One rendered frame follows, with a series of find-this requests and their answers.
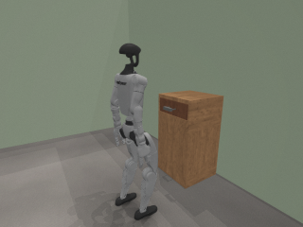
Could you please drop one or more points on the drawer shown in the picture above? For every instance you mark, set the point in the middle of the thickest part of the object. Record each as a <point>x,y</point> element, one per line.
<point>181,108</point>

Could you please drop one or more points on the robot left upper arm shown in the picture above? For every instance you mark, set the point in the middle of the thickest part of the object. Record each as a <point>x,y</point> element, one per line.
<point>114,97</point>

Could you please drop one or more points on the robot right upper arm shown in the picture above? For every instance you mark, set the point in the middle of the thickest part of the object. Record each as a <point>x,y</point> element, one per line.
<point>140,84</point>

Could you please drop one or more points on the robot right forearm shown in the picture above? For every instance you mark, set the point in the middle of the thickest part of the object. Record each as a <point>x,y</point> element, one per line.
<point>138,126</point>

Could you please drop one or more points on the robot left hand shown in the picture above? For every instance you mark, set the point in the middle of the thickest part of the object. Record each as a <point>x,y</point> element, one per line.
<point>116,133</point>

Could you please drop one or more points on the right robot shin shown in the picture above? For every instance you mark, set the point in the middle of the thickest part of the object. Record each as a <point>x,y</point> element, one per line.
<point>146,191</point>

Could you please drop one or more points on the handle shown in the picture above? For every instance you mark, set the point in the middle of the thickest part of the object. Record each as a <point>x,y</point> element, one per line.
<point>169,109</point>

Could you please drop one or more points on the robot right hand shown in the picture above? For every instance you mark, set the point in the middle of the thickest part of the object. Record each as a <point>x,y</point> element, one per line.
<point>142,151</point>

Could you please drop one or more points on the cabinet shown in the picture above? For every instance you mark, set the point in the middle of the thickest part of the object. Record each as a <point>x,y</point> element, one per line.
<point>188,149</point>

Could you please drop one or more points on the robot torso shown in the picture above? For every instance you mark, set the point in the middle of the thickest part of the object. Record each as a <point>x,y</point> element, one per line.
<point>125,89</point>

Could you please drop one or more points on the robot left forearm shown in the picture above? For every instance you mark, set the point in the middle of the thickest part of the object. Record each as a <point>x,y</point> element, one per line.
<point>116,116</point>

